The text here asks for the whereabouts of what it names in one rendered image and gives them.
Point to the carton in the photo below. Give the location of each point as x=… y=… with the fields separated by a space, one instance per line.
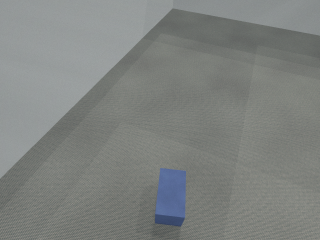
x=171 y=197

